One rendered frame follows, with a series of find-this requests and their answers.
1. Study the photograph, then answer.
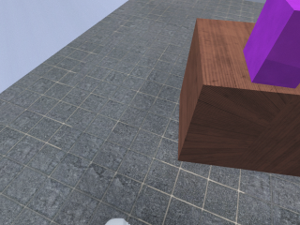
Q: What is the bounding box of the pedestal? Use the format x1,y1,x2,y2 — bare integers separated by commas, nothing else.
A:
177,18,300,177

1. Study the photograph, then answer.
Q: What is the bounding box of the carton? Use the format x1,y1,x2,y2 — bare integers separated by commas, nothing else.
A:
243,0,300,89

